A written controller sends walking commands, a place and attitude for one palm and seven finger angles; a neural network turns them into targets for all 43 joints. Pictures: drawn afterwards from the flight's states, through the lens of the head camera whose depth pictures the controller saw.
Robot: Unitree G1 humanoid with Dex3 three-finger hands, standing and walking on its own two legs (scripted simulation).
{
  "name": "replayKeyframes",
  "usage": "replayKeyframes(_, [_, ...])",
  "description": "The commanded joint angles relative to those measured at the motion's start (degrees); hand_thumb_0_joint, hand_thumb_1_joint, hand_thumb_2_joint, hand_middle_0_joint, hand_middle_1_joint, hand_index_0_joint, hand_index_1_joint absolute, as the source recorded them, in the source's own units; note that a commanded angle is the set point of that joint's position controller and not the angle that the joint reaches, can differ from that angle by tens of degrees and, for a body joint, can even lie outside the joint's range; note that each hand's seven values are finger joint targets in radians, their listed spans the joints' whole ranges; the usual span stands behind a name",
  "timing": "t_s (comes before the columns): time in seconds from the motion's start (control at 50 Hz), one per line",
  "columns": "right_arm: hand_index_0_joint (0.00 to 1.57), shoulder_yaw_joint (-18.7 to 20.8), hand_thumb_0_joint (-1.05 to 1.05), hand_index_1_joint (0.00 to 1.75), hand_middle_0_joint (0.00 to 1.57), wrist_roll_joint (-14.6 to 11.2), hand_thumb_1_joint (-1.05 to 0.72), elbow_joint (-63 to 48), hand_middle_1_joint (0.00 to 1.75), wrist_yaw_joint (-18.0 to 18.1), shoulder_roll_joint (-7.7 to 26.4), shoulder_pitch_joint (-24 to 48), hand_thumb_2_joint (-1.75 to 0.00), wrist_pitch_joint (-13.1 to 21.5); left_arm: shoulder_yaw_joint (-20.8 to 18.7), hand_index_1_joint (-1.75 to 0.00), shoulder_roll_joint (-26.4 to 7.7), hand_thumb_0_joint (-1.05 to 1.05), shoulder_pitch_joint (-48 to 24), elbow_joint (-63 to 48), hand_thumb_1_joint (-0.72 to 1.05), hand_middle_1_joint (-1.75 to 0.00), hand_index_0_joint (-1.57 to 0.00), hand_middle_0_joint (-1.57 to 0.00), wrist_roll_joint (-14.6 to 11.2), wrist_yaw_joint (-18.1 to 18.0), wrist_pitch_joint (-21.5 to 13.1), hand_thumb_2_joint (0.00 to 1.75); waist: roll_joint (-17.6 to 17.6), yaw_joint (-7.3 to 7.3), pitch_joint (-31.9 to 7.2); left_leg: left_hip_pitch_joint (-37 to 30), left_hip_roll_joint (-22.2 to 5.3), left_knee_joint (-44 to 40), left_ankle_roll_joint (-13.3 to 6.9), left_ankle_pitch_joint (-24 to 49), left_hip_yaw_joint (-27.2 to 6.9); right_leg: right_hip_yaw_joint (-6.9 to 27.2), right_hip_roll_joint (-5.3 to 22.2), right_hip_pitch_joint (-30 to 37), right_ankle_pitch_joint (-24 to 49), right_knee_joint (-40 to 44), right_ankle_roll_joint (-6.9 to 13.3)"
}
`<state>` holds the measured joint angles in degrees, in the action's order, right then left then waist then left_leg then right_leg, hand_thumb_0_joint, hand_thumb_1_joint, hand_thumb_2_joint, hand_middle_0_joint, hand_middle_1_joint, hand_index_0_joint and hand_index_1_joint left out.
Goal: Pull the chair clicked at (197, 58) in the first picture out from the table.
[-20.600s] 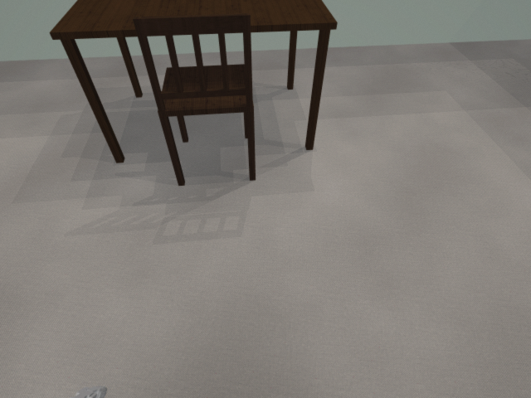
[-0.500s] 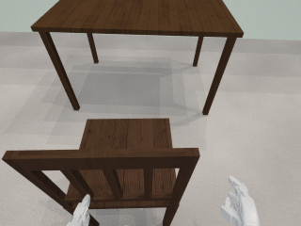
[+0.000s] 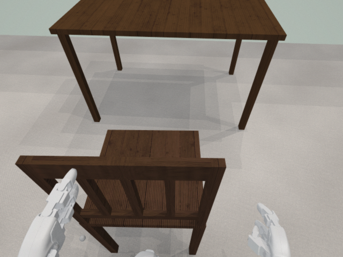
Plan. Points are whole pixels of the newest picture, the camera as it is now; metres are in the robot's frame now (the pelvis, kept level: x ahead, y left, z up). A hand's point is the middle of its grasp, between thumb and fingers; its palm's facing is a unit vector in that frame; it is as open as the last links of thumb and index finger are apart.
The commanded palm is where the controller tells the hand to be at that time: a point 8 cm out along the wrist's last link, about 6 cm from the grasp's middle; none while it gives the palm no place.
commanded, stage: draw the hand back to the body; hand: left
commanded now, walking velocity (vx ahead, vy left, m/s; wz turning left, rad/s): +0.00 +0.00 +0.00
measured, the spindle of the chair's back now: (133, 197) +0.28 +0.13 -0.04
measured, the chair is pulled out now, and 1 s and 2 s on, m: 0.63 0.63 0.63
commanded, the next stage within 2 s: step back with the hand held close in 1.04 s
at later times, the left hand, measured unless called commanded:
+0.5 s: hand (27, 172) +0.20 +0.24 +0.20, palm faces +0.43 -0.79 -0.43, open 11.4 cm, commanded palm +0.15 +0.28 +0.22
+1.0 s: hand (27, 144) +0.24 +0.24 +0.23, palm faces +0.43 -0.79 -0.45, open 7.5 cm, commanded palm +0.19 +0.29 +0.25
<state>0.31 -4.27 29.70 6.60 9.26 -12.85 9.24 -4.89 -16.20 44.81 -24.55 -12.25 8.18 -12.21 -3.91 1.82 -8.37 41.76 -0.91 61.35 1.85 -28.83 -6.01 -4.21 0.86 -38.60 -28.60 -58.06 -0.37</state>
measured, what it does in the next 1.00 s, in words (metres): rises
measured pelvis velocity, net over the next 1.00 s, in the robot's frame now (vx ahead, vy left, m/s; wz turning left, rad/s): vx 0.04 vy -0.01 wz -0.03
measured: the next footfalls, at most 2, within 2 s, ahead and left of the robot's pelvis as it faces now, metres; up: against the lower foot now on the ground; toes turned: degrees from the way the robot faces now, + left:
none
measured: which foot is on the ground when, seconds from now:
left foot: down 0.00-1.00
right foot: down 0.00-1.00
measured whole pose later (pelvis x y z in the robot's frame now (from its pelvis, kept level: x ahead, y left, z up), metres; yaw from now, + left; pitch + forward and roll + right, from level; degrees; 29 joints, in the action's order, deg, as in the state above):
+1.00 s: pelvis +0.04 -0.01 +0.07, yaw -2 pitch -3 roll +0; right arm 0.4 -1.3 38.0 6.1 12.7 -10.1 7.1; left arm -18.8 -20.1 28.8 -25.9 -2.9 -8.1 -1.3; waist -4.4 3.2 0.7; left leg 7.2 -1.8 27.3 2.0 -17.2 -2.5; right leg -1.8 0.5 -6.3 -17.3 -26.6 -0.1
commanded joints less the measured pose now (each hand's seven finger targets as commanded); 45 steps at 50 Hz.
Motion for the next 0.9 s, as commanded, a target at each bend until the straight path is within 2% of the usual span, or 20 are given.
replayKeyframes(0.0, [0.20, 0.04, 0.00, 0.30, 0.20, 1.42, -0.90, -10.81, 0.30, 3.09, 5.89, 5.56, -0.90, 1.97, -7.51, -0.06, -9.76, 0.00, -2.85, -19.51, -0.26, -0.06, -0.04, -0.04, 8.14, -14.27, 6.37, 0.34, -4.12, 0.42, -1.32, -11.49, -0.81, -16.91, -2.45, 6.24, 3.43, 1.54, 2.06, 9.36, 2.23, 19.69, 2.45])
replayKeyframes(0.02, [0.20, -0.17, 0.00, 0.30, 0.20, 1.52, -0.90, -10.03, 0.30, 3.34, 5.69, 5.80, -0.90, 1.60, -6.83, -0.07, -8.66, 0.00, -2.65, -17.29, -0.22, -0.07, -0.04, -0.04, 8.91, -15.70, 8.14, 0.36, -2.95, 0.19, 1.01, -12.60, -1.16, -17.71, -2.48, 6.84, 3.40, 0.76, 1.95, 9.36, 2.84, 20.46, 2.37])
replayKeyframes(0.08, [0.20, -0.58, 0.00, 0.30, 0.20, 1.86, -0.90, -8.93, 0.30, 3.87, 6.52, 7.13, -0.90, 1.17, -8.35, -0.09, -10.39, 0.00, -6.05, -16.24, -0.12, -0.09, -0.06, -0.06, 9.83, -17.83, 10.10, 0.41, 0.86, 0.28, 3.72, -16.16, -1.40, -20.65, -2.60, 7.79, 3.18, 0.36, 1.91, 11.97, 3.57, 24.71, 2.08])
replayKeyframes(0.12, [0.20, -0.90, 0.00, 0.30, 0.20, 2.13, -0.90, -8.38, 0.30, 3.85, 6.77, 7.55, -0.90, 1.73, -8.37, -0.10, -10.18, 0.00, -7.65, -15.58, -0.04, -0.10, -0.07, -0.07, 10.10, -18.33, 10.20, 0.44, 0.99, 0.14, 5.19, -18.72, -1.26, -22.98, -2.61, 7.24, 3.35, 0.30, 2.07, 13.68, 3.59, 26.53, 1.84])
replayKeyframes(0.16, [0.20, -0.99, 0.00, 0.30, 0.20, 2.32, -0.90, -7.55, 0.30, 3.84, 7.05, 7.95, -0.90, 2.46, -10.36, -0.12, -11.91, 0.00, -9.60, -16.10, 0.03, -0.12, -0.08, -0.08, 10.26, -18.81, 9.91, 0.48, 0.69, 0.50, 5.98, -21.24, -1.17, -24.80, -2.61, 8.40, 3.50, 0.62, 2.14, 15.47, 4.99, 28.57, 1.94])
replayKeyframes(0.18, [0.20, -0.92, 0.00, 0.30, 0.20, 2.28, -0.90, -7.17, 0.30, 3.86, 7.39, 7.99, -0.90, 2.82, -12.01, -0.13, -13.79, 0.00, -11.39, -16.86, 0.07, -0.13, -0.08, -0.08, 10.25, -19.04, 9.85, 0.50, -0.89, 0.80, 5.42, -22.37, -1.03, -25.84, -2.48, 8.98, 3.49, 0.80, 2.20, 16.96, 5.63, 29.60, 2.07])
replayKeyframes(0.22, [0.20, -1.33, 0.00, 0.30, 0.20, 2.47, -0.90, -6.42, 0.30, 3.64, 7.20, 8.22, -0.90, 3.91, -12.68, -0.14, -13.73, 0.00, -12.70, -17.50, 0.14, -0.14, -0.10, -0.10, 10.23, -19.38, 9.48, 0.53, -3.38, 0.85, 5.38, -24.62, -0.70, -27.92, -2.31, 10.03, 3.49, 0.59, 2.25, 18.99, 7.40, 30.00, 2.10])
replayKeyframes(0.28, [0.20, -1.03, 0.00, 0.30, 0.20, 2.55, -0.90, -4.71, 0.30, 3.49, 7.75, 8.10, -0.90, 4.92, -15.05, -0.16, -15.22, 0.00, -15.39, -17.21, 0.25, -0.16, -0.11, -0.11, 10.11, -19.73, 9.06, 0.58, -1.88, 0.98, 5.43, -27.09, -0.88, -29.82, -2.30, 12.72, 3.19, 0.61, 2.15, 21.51, 10.39, 31.85, 2.09])
replayKeyframes(0.32, [0.20, -0.90, 0.00, 0.30, 0.20, 2.69, -0.90, -4.08, 0.30, 2.97, 7.78, 8.88, -0.90, 5.13, -13.65, -0.18, -11.97, 0.00, -14.54, -14.94, 0.32, -0.18, -0.12, -0.12, 9.95, -19.35, 8.74, 0.62, -2.09, 0.79, 6.26, -28.82, -0.86, -31.36, -2.38, 13.79, 3.45, 0.62, 2.21, 22.59, 12.40, 32.03, 1.75])
replayKeyframes(0.36, [0.20, -0.39, 0.00, 0.30, 0.20, 2.76, -0.90, -3.31, 0.30, 2.26, 7.88, 9.41, -0.90, 4.83, -13.24, -0.19, -9.94, 0.00, -12.63, -12.13, 0.39, -0.19, -0.13, -0.13, 9.86, -18.89, 8.52, 0.65, 0.63, 1.07, 6.43, -29.62, -1.24, -32.43, -2.51, 16.54, 3.49, 0.45, 2.23, 24.29, 15.70, 32.01, 1.49])
replayKeyframes(0.44, [0.20, 0.48, 0.00, 0.30, 0.20, 2.80, -0.90, -2.62, 0.30, 1.40, 8.31, 10.14, -0.90, 3.15, -15.24, -0.22, -10.60, 0.00, -13.95, -10.38, 0.54, -0.22, -0.15, -0.15, 9.73, -18.28, 8.15, 0.73, 3.70, 1.28, 6.49, -31.16, -1.51, -33.96, -2.79, 21.24, 4.24, 0.76, 2.30, 27.12, 21.63, 32.76, 1.15])
replayKeyframes(0.5, [0.20, 0.68, 0.00, 0.30, 0.20, 2.88, -0.90, -2.25, 0.30, 1.22, 8.44, 10.35, -0.90, 2.44, -18.60, -0.25, -13.40, 0.00, -16.90, -11.70, 0.65, -0.25, -0.16, -0.16, 9.59, -18.33, 7.80, 0.78, 0.74, 1.49, 6.28, -32.42, -1.50, -34.94, -2.68, 23.71, 4.57, 1.33, 2.47, 28.86, 24.83, 33.43, 1.27])
replayKeyframes(0.56, [0.20, 0.57, 0.00, 0.30, 0.20, 2.94, -0.90, -2.10, 0.30, 0.91, 8.18, 10.43, -0.90, 2.56, -20.99, -0.27, -15.08, 0.00, -19.31, -13.63, 0.75, -0.27, -0.18, -0.18, 9.42, -18.37, 7.02, 0.83, 1.05, 1.80, 4.18, -34.40, -1.62, -35.07, -2.78, 26.95, 4.94, 1.22, 2.60, 30.63, 28.71, 33.55, 1.20])
replayKeyframes(0.58, [0.20, 0.67, 0.00, 0.30, 0.20, 2.89, -0.90, -1.74, 0.30, 0.93, 8.34, 10.30, -0.90, 2.49, -22.35, -0.28, -16.51, 0.00, -20.90, -14.00, 0.79, -0.28, -0.19, -0.19, 9.37, -18.49, 6.95, 0.85, -0.01, 1.76, 4.17, -34.54, -1.63, -35.19, -2.72, 27.83, 5.05, 1.31, 2.69, 31.26, 29.86, 33.91, 1.33])
replayKeyframes(0.62, [0.20, 0.62, 0.00, 0.30, 0.20, 2.91, -0.90, -1.52, 0.30, 0.73, 8.31, 10.35, -0.90, 2.52, -23.18, -0.29, -16.46, 0.00, -22.18, -13.89, 0.86, -0.29, -0.19, -0.19, 9.21, -18.52, 6.71, 0.88, -1.12, 1.78, 3.78, -35.55, -1.65, -35.50, -2.64, 29.22, 5.31, 1.29, 2.75, 31.80, 31.33, 33.67, 1.23])
replayKeyframes(0.64, [0.20, 0.66, 0.00, 0.30, 0.20, 2.86, -0.90, -1.37, 0.30, 0.63, 8.38, 10.37, -0.90, 2.41, -23.53, -0.30, -16.57, 0.00, -23.08, -13.45, 0.90, -0.30, -0.20, -0.20, 9.11, -18.49, 6.69, 0.90, -0.58, 1.78, 3.84, -35.95, -1.80, -35.67, -2.59, 29.42, 5.32, 1.19, 2.64, 31.68, 31.16, 33.89, 1.18])
replayKeyframes(0.68, [0.20, 1.04, 0.00, 0.30, 0.20, 2.79, -0.90, -0.95, 0.30, 0.32, 8.41, 10.35, -0.90, 1.94, -21.28, -0.30, -13.18, 0.00, -20.23, -9.47, 0.90, -0.30, -0.20, -0.20, 9.01, -17.91, 7.22, 0.90, 1.52, 1.51, 5.20, -35.31, -1.98, -35.85, -2.65, 29.97, 5.40, 0.94, 2.58, 31.86, 32.01, 34.15, 1.12])
replayKeyframes(0.7, [0.20, 1.28, 0.00, 0.30, 0.20, 2.76, -0.90, -0.86, 0.30, 0.11, 8.50, 10.63, -0.90, 1.42, -20.78, -0.30, -12.29, 0.00, -19.07, -7.50, 0.90, -0.30, -0.20, -0.20, 8.82, -17.71, 7.43, 0.90, 4.40, 1.52, 6.23, -35.08, -2.24, -35.87, -2.76, 29.79, 5.50, 0.86, 2.48, 31.36, 32.13, 34.23, 0.83])
replayKeyframes(0.86, [0.20, 1.52, 0.00, 0.30, 0.20, 2.82, -0.90, -1.55, 0.30, -0.13, 8.64, 11.17, -0.90, 0.96, -22.71, -0.30, -15.75, 0.00, -20.46, -13.53, 0.90, -0.30, -0.20, -0.20, 9.28, -17.73, 6.69, 0.90, 0.72, 2.04, 2.06, -36.40, -2.14, -35.88, -2.87, 31.17, 5.86, 1.36, 2.93, 33.42, 33.78, 34.21, 0.98])
replayKeyframes(0.88, [0.20, 1.46, 0.00, 0.30, 0.20, 2.83, -0.90, -1.38, 0.30, 0.01, 8.66, 11.25, -0.90, 1.06, -23.07, -0.30, -16.52, 0.00, -21.27, -14.62, 0.90, -0.30, -0.20, -0.20, 9.34, -17.86, 6.78, 0.90, -1.08, 1.89, 1.98, -36.44, -2.09, -35.90, -2.76, 31.24, 5.85, 1.49, 2.98, 33.75, 34.07, 34.31, 1.15])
